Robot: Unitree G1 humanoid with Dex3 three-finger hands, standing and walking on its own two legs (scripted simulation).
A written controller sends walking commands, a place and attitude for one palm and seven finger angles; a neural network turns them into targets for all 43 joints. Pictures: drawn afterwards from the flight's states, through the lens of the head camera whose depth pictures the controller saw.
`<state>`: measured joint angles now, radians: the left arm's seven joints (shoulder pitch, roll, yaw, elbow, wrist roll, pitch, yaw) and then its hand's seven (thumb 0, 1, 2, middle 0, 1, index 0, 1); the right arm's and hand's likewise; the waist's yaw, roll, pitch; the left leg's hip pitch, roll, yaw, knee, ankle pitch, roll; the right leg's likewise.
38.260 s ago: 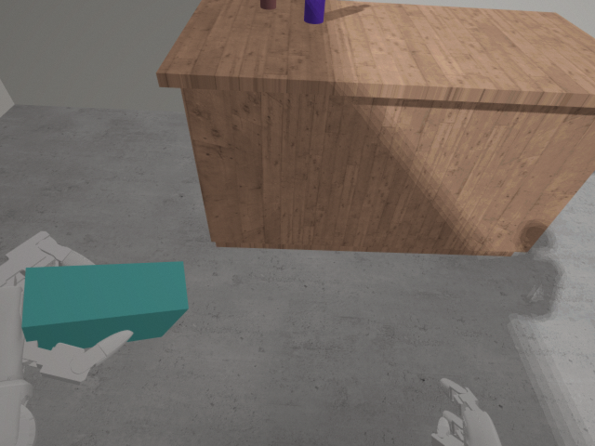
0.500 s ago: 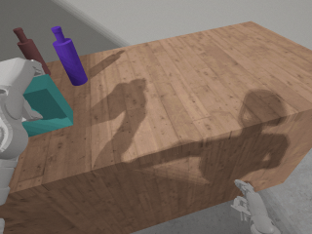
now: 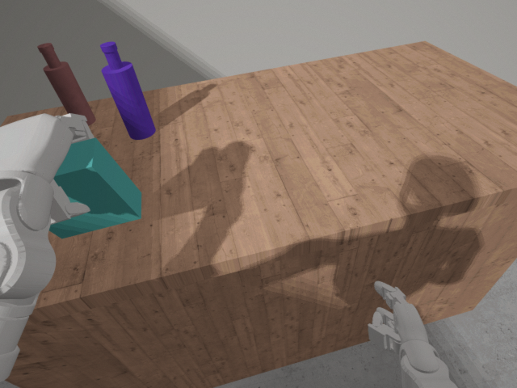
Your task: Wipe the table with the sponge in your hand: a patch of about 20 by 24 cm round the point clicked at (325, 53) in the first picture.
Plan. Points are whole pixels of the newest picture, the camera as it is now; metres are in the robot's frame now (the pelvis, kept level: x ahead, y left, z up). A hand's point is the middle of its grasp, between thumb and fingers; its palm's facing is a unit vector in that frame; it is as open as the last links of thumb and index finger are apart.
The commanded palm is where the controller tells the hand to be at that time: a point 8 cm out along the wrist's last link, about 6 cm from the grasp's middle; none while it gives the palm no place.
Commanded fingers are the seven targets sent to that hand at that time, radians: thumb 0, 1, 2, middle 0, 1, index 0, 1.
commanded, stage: bring the sponge back beside the body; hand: left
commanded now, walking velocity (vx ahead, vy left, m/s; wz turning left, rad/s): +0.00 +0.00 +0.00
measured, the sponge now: (86, 201) +0.28 +0.31 +0.18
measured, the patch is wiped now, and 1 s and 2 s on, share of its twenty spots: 0.95 0.95 0.95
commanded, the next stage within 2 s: step back with the hand held close in 1.12 s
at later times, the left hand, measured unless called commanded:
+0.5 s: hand (63, 209) +0.22 +0.28 +0.23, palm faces +0.29 -0.11 -0.95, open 9.4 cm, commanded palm +0.16 +0.28 +0.30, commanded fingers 0.00 0.10 1.30 -1.20 -1.60 -1.20 -1.60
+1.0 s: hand (75, 232) +0.20 +0.26 +0.21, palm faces +0.31 -0.15 -0.94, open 9.4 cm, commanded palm +0.14 +0.26 +0.29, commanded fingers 0.00 0.10 1.30 -1.20 -1.60 -1.20 -1.60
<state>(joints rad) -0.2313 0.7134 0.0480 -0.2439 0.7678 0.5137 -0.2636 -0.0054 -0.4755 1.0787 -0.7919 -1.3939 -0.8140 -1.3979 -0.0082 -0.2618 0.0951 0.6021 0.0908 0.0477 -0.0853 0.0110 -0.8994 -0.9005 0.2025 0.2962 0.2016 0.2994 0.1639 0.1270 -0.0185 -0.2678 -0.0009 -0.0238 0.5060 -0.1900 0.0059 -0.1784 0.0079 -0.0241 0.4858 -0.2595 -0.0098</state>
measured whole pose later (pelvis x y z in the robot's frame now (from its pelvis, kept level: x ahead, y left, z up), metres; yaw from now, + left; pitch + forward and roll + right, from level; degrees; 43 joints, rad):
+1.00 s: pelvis -0.01 -0.02 +0.00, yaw -1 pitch -7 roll -1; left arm 0.09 0.63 0.08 -0.51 0.70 0.52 -0.14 -0.01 -0.48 1.08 -0.79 -1.39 -0.81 -1.40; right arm 0.01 -0.26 0.08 0.60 0.08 0.00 -0.11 0.01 -0.90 -0.90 0.20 0.30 0.20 0.30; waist 0.17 0.14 -0.02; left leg -0.22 0.03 -0.02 0.53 -0.19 -0.02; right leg -0.14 0.04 -0.02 0.52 -0.27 -0.04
